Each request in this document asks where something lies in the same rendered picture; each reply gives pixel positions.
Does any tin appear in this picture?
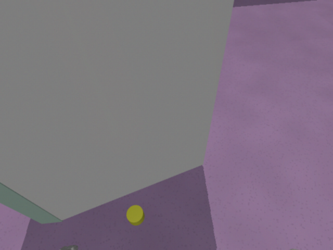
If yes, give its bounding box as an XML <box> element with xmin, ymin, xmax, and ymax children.
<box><xmin>126</xmin><ymin>205</ymin><xmax>145</xmax><ymax>226</ymax></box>

